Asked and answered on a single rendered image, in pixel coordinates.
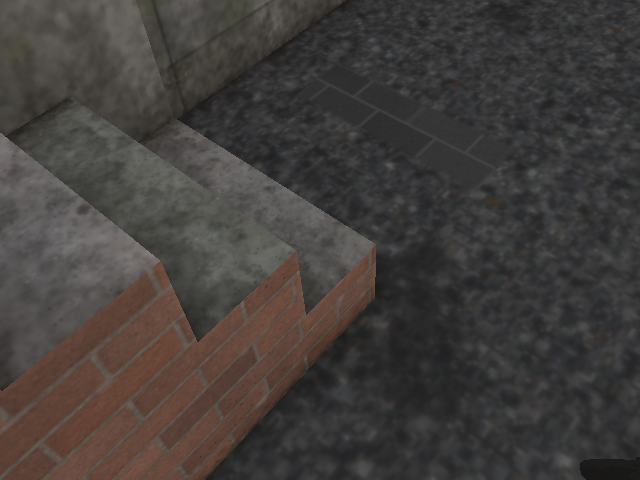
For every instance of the stairs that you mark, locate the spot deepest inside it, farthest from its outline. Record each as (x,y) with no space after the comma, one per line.
(157,298)

